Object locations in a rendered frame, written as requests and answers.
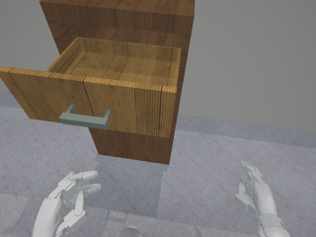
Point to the right robot hand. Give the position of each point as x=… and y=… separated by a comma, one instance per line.
x=260, y=199

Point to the right robot forearm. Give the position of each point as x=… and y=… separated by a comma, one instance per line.
x=270, y=225

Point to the drawer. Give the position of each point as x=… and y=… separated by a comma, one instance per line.
x=137, y=81

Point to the left robot hand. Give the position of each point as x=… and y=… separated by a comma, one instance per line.
x=54, y=209

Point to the handle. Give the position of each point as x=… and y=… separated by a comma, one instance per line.
x=85, y=121

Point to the cabinet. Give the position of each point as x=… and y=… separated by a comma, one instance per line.
x=154, y=22

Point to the robot left thigh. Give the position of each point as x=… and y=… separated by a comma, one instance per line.
x=129, y=232

